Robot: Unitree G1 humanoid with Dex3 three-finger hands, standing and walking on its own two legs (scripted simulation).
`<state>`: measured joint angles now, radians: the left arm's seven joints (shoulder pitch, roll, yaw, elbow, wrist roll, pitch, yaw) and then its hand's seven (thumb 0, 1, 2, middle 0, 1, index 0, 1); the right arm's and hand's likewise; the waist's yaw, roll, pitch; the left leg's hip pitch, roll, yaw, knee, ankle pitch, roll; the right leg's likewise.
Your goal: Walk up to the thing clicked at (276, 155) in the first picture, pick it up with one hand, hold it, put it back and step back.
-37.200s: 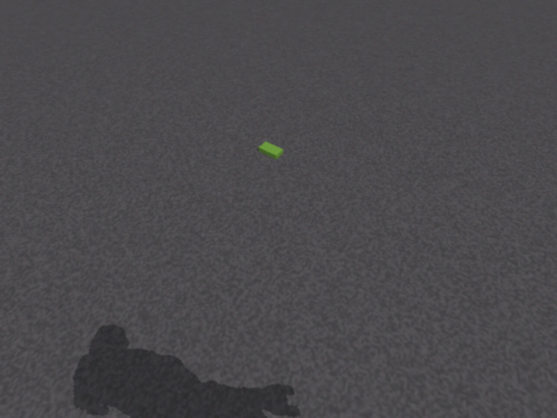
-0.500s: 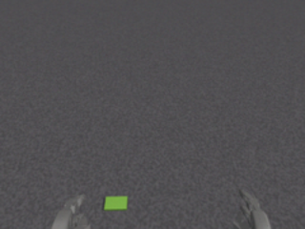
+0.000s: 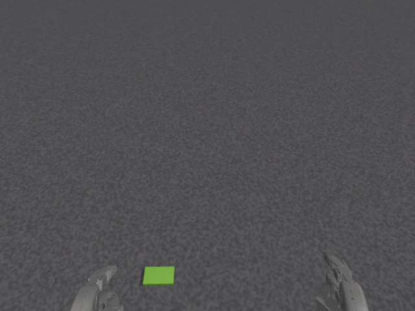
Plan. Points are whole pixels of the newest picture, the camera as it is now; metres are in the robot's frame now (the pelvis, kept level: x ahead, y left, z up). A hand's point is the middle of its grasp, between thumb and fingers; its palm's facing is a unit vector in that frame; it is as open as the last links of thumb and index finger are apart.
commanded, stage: home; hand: left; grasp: from above
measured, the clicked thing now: (159, 276) +0.42 +0.22 -0.70
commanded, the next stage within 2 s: stand in 0.76 s
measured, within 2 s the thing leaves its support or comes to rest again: neither
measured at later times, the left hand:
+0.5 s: hand (120, 310) +0.17 +0.18 -0.05, palm faces +0.04 -0.98 -0.19, open 7.4 cm
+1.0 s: hand out of the picture +0.17 +0.20 -0.08, palm faces +0.02 -0.95 -0.30, open 7.4 cm
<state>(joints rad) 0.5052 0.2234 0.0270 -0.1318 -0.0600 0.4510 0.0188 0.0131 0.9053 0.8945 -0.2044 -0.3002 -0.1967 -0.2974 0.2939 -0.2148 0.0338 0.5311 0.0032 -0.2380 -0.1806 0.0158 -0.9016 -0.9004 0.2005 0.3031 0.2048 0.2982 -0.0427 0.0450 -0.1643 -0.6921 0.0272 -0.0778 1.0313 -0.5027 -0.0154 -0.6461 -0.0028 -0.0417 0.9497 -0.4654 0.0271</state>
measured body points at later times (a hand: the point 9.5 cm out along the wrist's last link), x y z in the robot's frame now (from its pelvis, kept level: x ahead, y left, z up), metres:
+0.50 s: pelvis +0.00 +0.00 +0.00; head +0.02 +0.01 +0.45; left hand +0.16 +0.23 -0.03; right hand +0.16 -0.24 -0.06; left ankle +0.01 +0.12 -0.68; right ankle +0.01 -0.14 -0.68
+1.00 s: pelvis +0.00 +0.00 +0.02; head +0.02 +0.01 +0.47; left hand +0.16 +0.25 -0.06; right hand +0.15 -0.26 -0.08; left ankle +0.01 +0.12 -0.68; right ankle +0.01 -0.14 -0.68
